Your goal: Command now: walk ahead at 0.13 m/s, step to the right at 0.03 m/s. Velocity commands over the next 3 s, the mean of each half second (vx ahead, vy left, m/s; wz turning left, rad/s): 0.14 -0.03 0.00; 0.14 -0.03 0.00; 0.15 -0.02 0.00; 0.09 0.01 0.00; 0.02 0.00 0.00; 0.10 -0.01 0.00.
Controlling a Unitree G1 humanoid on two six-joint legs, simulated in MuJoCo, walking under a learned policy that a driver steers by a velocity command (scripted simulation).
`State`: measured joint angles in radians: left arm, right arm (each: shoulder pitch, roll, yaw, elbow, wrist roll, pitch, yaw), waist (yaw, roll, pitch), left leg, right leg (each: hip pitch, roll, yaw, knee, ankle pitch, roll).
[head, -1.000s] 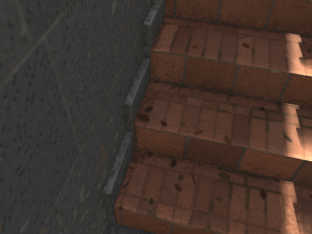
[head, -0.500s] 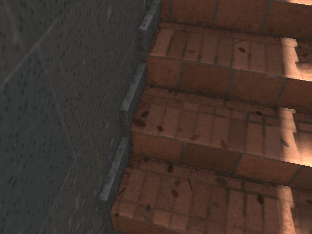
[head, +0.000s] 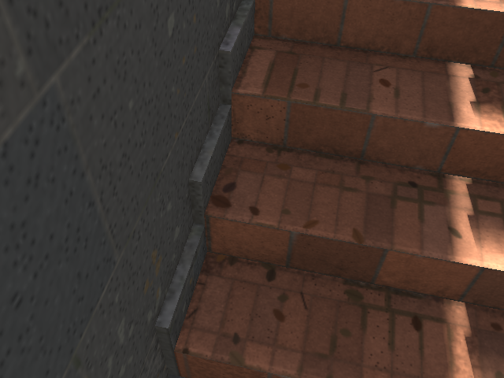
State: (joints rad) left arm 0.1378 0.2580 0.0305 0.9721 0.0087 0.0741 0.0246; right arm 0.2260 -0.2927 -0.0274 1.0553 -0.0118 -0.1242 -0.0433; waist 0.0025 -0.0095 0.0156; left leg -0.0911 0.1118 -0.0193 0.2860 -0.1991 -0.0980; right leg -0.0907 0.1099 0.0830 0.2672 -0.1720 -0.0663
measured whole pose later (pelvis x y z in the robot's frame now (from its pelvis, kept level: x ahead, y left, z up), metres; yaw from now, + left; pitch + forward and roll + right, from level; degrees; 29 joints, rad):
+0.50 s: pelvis +0.00 +0.00 +0.00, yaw +0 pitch +0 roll -2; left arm 0.13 0.23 -0.01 1.05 0.01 0.01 0.02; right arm 0.23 -0.21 0.02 1.03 0.02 -0.08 -0.08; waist -0.01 -0.01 0.01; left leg -0.11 0.13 -0.03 0.34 -0.23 -0.10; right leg -0.07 0.13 0.07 0.26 -0.17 -0.08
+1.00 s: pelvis +0.01 +0.00 +0.00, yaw +1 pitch +0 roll -2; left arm 0.13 0.23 -0.01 1.09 0.02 0.01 0.03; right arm 0.26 -0.20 0.01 1.02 0.02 -0.08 -0.10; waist 0.00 -0.01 0.01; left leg -0.12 0.13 -0.04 0.36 -0.25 -0.11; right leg -0.09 0.13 0.06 0.28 -0.20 -0.08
